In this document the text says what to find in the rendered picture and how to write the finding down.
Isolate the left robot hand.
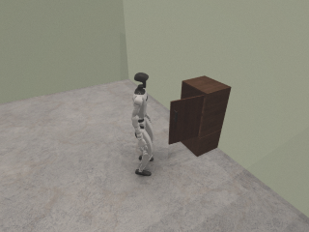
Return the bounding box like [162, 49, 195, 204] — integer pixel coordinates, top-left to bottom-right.
[145, 114, 152, 123]

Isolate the handle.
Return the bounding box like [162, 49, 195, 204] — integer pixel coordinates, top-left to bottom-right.
[174, 110, 178, 122]

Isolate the humanoid robot head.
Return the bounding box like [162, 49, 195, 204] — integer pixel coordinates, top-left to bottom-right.
[134, 72, 149, 95]

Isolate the cupboard door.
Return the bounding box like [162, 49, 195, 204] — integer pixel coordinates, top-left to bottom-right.
[168, 95, 205, 145]

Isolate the right robot forearm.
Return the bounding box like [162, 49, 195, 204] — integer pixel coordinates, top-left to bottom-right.
[131, 117, 143, 140]

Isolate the right robot upper arm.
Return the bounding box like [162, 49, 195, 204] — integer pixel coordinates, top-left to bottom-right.
[131, 96, 143, 120]

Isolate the right robot hand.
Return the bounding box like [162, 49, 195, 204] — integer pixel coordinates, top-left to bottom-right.
[137, 138, 148, 152]

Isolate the right robot foot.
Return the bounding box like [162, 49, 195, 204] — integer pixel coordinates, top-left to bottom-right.
[135, 169, 152, 176]

